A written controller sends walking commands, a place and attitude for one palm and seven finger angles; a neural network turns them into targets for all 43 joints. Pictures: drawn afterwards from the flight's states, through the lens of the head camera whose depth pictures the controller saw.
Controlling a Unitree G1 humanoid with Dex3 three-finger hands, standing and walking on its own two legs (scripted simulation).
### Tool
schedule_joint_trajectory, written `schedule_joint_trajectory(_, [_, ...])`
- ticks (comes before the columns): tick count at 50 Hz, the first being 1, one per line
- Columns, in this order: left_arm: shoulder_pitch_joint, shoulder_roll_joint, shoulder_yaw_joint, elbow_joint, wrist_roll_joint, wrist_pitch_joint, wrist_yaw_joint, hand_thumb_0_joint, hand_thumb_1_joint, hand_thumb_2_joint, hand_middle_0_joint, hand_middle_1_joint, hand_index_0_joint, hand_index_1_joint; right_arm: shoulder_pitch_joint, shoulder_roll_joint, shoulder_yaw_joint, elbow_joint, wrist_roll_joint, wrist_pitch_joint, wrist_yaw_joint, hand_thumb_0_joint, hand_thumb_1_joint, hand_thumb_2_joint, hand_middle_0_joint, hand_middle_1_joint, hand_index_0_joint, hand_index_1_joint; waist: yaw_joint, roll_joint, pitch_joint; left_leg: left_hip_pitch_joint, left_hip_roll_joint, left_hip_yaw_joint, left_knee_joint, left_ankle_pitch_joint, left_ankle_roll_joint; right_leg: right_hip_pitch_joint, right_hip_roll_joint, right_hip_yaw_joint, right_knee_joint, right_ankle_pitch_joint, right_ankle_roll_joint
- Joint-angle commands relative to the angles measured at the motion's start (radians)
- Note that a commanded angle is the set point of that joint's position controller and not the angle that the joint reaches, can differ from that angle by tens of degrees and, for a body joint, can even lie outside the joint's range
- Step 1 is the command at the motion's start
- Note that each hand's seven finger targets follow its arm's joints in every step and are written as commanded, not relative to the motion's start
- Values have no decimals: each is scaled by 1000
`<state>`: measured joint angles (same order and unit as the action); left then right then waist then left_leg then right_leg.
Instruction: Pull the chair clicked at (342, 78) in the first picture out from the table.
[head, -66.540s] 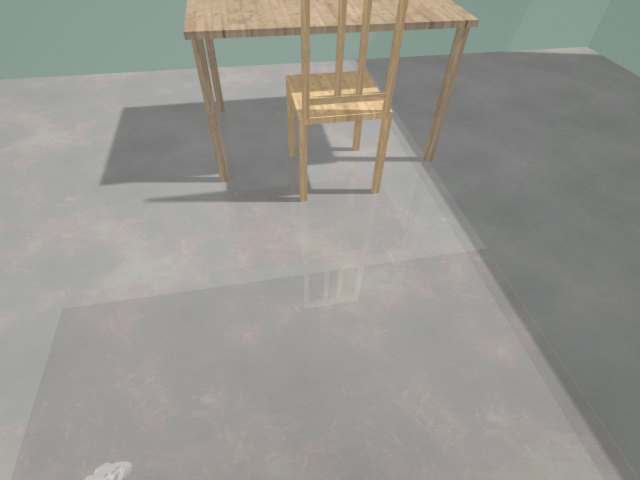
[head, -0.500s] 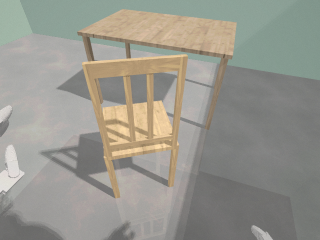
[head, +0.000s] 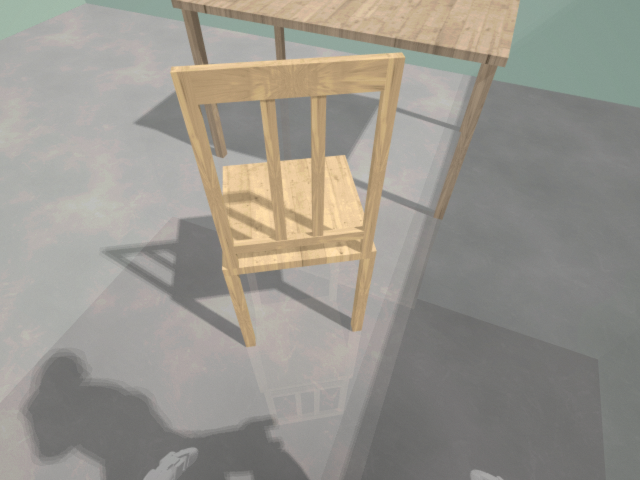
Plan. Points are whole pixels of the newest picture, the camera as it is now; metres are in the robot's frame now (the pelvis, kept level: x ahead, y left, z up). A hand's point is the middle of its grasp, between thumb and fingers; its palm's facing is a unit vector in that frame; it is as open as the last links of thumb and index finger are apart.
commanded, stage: let the arm hang, fingers relaxed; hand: left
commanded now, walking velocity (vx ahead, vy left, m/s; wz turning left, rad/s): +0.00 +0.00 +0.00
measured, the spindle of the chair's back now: (275, 179) +0.67 +0.11 -0.05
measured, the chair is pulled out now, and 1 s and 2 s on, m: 0.56 0.56 0.56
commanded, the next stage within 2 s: look to check the result in 0.86 s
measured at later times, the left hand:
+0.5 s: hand out of the picture +0.03 +0.18 -0.15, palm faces +0.01 -0.98 -0.22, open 7.3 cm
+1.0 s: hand out of the picture +0.02 +0.16 -0.15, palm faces +0.01 -0.98 -0.18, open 7.3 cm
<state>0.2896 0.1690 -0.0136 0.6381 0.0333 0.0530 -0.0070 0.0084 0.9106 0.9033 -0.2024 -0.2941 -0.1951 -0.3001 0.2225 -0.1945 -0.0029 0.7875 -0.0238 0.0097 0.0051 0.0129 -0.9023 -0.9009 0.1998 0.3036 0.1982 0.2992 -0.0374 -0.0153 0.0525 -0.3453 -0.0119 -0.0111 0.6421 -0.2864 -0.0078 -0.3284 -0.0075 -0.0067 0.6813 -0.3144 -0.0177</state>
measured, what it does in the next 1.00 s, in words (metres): stands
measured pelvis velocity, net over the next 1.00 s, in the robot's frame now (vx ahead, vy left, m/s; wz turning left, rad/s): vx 0.03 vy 0.00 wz -0.02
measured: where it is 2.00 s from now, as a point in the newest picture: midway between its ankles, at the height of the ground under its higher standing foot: outside the picture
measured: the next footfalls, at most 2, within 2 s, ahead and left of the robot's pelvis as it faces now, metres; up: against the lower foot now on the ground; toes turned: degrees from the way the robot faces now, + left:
none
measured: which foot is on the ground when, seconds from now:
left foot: down 0.00-1.00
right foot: down 0.00-1.00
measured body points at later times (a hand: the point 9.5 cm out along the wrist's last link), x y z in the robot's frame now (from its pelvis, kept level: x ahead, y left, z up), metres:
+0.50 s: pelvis +0.02 +0.00 +0.02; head +0.03 -0.01 +0.47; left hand +0.03 +0.23 -0.13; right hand +0.00 -0.21 -0.15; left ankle +0.05 +0.13 -0.72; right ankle +0.02 -0.10 -0.72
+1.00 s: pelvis +0.03 +0.00 +0.02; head +0.04 -0.01 +0.47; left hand +0.02 +0.21 -0.14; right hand +0.00 -0.21 -0.15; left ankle +0.05 +0.13 -0.72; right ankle +0.02 -0.10 -0.72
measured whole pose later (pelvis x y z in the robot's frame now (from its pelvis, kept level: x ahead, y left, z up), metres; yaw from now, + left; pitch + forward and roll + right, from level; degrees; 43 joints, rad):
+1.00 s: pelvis +0.03 +0.00 +0.02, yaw -1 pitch -2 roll +0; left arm 0.31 0.12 -0.01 1.09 0.00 0.00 0.03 0.00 0.92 0.90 -0.20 -0.29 -0.20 -0.30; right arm 0.33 -0.13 0.00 1.09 -0.01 0.00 -0.04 0.01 -0.91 -0.90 0.20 0.30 0.19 0.30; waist -0.01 0.02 0.06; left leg -0.19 0.02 -0.01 0.44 -0.22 -0.02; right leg -0.17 0.03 0.00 0.45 -0.25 -0.03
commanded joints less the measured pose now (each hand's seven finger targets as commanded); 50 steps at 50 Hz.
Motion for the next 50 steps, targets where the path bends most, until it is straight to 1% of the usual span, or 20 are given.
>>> schedule_joint_trajectory(1, [-44,210,58,24,-10,-71,22,0,900,900,-200,-300,-200,-300,77,-87,-30,9,7,-13,-10,0,-900,-900,200,300,200,300,-10,-50,-65,142,18,-18,-12,44,14,-36,-187,253,-348,70,-123])
schedule_joint_trajectory(2, [-38,191,51,65,-16,-72,23,0,900,900,-200,-300,-200,-300,97,-76,-25,34,8,-17,-11,0,-900,-900,200,300,200,300,-12,3,-55,167,29,-36,-71,112,20,-30,-153,215,-322,108,-103])
schedule_joint_trajectory(3, [-16,154,61,87,-11,-70,28,0,900,900,-200,-300,-200,-300,110,-66,-27,48,2,-20,-15,0,-900,-900,200,300,200,300,-6,33,-52,176,52,-51,-109,167,26,-15,-121,162,-296,155,-83])
schedule_joint_trajectory(5, [2,131,55,134,-19,-59,33,0,900,900,-200,-300,-200,-300,108,-72,-25,80,-3,-24,-18,0,-900,-900,200,300,200,300,18,160,-32,110,88,-94,-189,157,43,51,-70,107,-263,135,-53])
schedule_joint_trajectory(6, [16,125,51,163,-22,-55,33,0,900,900,-200,-300,-200,-300,104,-69,-23,93,-2,-24,-20,0,-900,-900,200,300,200,300,29,174,-26,82,94,-105,-219,131,49,86,-59,93,-263,126,-48])
schedule_joint_trajectory(7, [29,122,48,190,-24,-54,33,0,900,900,-200,-300,-200,-300,107,-69,-22,105,0,-23,-22,0,-900,-900,200,300,200,300,36,167,-16,65,95,-106,-235,105,50,106,-56,89,-272,123,-46])
schedule_joint_trajectory(8, [31,126,45,211,-24,-54,34,0,900,900,-200,-300,-200,-300,119,-71,-23,111,2,-21,-24,0,-900,-900,200,300,200,300,37,127,-6,52,98,-107,-244,89,49,119,-56,84,-281,120,-45])
schedule_joint_trajectory(10, [28,120,41,249,-25,-56,34,0,900,900,-200,-300,-200,-300,146,-72,-23,138,4,-22,-26,0,-900,-900,200,300,200,300,32,50,-28,71,94,-100,-246,87,49,140,-64,92,-296,123,-47])
schedule_joint_trajectory(12, [29,113,36,278,-27,-56,35,0,900,900,-200,-300,-200,-300,168,-70,-22,158,6,-23,-29,0,-900,-900,200,300,200,300,28,4,-41,98,93,-93,-250,94,49,140,-70,93,-309,119,-48])
schedule_joint_trajectory(20, [51,98,27,354,-27,-54,40,0,900,900,-200,-300,-200,-300,198,-49,-15,222,6,-19,-31,0,-900,-900,200,300,200,300,29,6,31,101,89,-81,-278,41,50,87,-71,97,-338,47,-48])
schedule_joint_trajectory(22, [59,92,26,368,-28,-57,41,0,900,900,-200,-300,-200,-300,204,-43,-13,234,6,-22,-33,0,-900,-900,200,300,200,300,28,10,23,117,91,-77,-274,75,50,92,-70,100,-334,79,-47])
schedule_joint_trajectory(25, [58,86,25,379,-27,-57,42,0,900,900,-200,-300,-200,-300,207,-33,-11,247,6,-22,-35,0,-900,-900,200,300,200,300,28,13,54,103,90,-75,-280,70,48,83,-68,99,-336,77,-47])
schedule_joint_trajectory(28, [70,75,24,391,-27,-57,44,0,900,900,-200,-300,-200,-300,205,-29,-11,253,7,-22,-36,0,-900,-900,200,300,200,300,29,30,55,109,92,-76,-282,63,49,78,-68,97,-337,72,-46])
schedule_joint_trajectory(32, [74,67,24,400,-28,-61,45,0,900,900,-200,-300,-200,-300,206,-20,-9,259,8,-25,-40,0,-900,-900,200,300,200,300,27,46,39,130,93,-67,-272,115,48,91,-71,102,-331,125,-46])
schedule_joint_trajectory(38, [79,58,23,407,-27,-63,46,0,900,900,-200,-300,-200,-300,207,-13,-9,267,11,-26,-42,0,-900,-900,200,300,200,300,25,13,36,148,96,-60,-262,152,48,96,-72,100,-336,158,-45])
schedule_joint_trajectory(42, [82,57,23,411,-27,-62,47,0,900,900,-200,-300,-200,-300,201,-12,-10,272,10,-22,-42,0,-900,-900,200,300,200,300,23,8,54,149,94,-55,-265,118,45,82,-73,106,-349,123,-45])
schedule_joint_trajectory(44, [84,55,23,412,-27,-62,47,0,900,900,-200,-300,-200,-300,203,-10,-10,273,10,-22,-42,0,-900,-900,200,300,200,300,23,20,59,147,93,-56,-268,109,45,76,-72,109,-350,112,-46])
schedule_joint_trajectory(46, [86,56,25,412,-27,-64,47,0,900,900,-200,-300,-200,-300,208,-10,-9,277,9,-24,-43,0,-900,-900,200,300,200,300,23,27,36,156,96,-55,-265,133,45,94,-71,108,-344,139,-45])
schedule_joint_trajectory(48, [86,50,23,415,-28,-63,48,0,900,900,-200,-300,-200,-300,204,-7,-10,278,10,-24,-44,0,-900,-900,200,300,200,300,25,21,47,155,96,-59,-265,137,46,88,-69,106,-343,142,-46])
schedule_joint_trajectory(50, [84,51,24,415,-28,-62,47,0,900,900,-200,-300,-200,-300,205,-9,-9,282,9,-25,-44,0,-900,-900,200,300,200,300,25,42,54,152,99,-60,-273,128,46,86,-68,104,-340,135,-46])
